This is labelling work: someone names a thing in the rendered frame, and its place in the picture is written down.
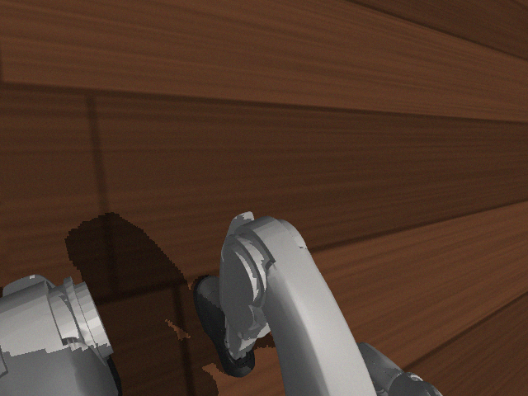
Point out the left robot foot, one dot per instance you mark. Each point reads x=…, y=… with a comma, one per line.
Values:
x=115, y=374

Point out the right robot foot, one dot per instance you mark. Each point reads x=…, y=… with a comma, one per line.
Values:
x=212, y=318

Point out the right robot hand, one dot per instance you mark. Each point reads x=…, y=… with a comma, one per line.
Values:
x=381, y=369

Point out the right robot arm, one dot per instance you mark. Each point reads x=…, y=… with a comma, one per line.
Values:
x=410, y=384

